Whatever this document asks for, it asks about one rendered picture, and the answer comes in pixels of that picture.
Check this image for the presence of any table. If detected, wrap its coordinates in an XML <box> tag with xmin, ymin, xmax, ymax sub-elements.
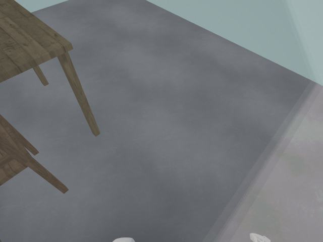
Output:
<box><xmin>0</xmin><ymin>0</ymin><xmax>100</xmax><ymax>136</ymax></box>

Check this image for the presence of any chair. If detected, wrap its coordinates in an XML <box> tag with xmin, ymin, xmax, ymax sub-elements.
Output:
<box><xmin>0</xmin><ymin>114</ymin><xmax>68</xmax><ymax>242</ymax></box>

